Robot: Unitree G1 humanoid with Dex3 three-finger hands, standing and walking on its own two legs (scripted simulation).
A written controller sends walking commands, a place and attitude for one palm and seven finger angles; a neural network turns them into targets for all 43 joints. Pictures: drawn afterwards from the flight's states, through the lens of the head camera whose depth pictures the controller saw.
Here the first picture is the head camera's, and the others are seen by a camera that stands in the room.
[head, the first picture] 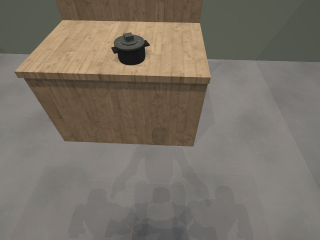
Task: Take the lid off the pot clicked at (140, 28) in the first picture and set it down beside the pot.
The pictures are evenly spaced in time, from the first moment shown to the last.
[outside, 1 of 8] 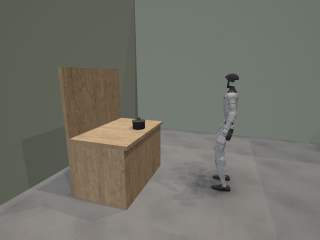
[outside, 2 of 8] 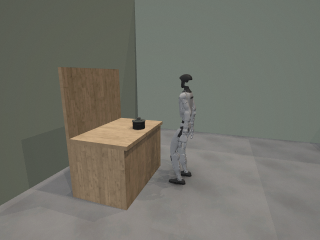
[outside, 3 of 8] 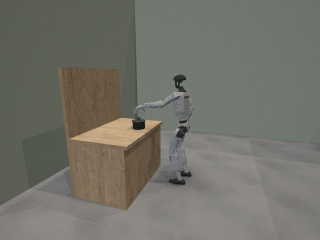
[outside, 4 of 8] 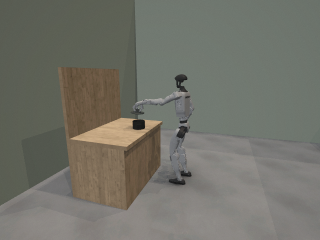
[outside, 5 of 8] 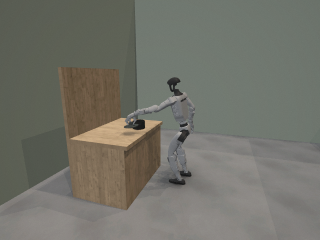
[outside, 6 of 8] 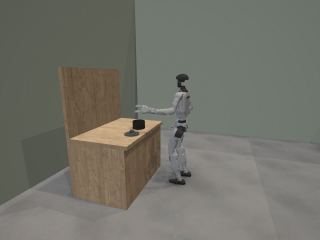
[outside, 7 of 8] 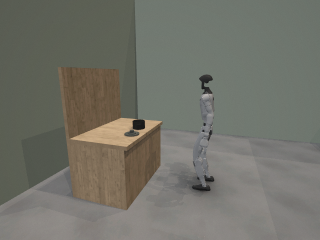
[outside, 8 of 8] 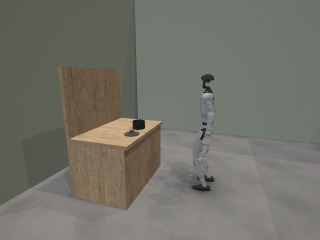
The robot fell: no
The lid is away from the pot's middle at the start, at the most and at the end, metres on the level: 0.01 0.26 0.26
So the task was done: yes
